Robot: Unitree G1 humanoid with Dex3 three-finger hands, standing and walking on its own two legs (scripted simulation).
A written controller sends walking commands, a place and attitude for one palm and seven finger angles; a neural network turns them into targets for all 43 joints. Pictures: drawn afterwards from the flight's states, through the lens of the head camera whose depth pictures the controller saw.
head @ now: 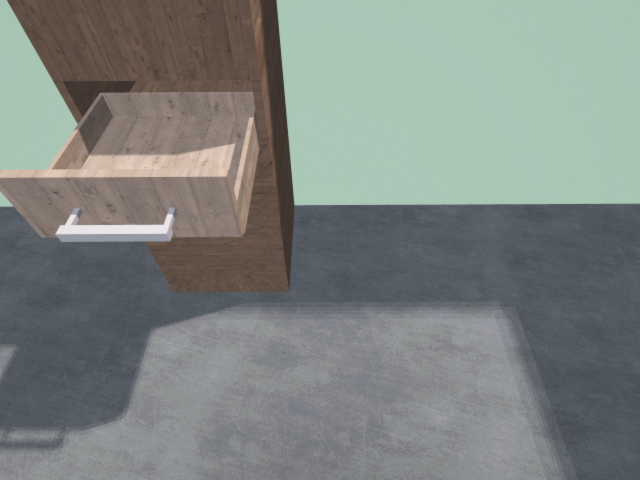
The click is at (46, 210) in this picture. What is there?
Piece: drawer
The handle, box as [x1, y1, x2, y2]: [55, 208, 176, 241]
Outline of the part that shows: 55,234 61,241 170,240 172,234 170,228 176,211 175,208 169,208 163,225 76,225 75,224 82,211 80,208 74,208 66,223 64,225 60,225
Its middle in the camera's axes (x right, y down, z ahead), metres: -0.35 -0.02 +0.66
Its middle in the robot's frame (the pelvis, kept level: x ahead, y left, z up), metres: +0.50 +0.37 -0.02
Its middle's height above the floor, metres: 0.76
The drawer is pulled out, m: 0.30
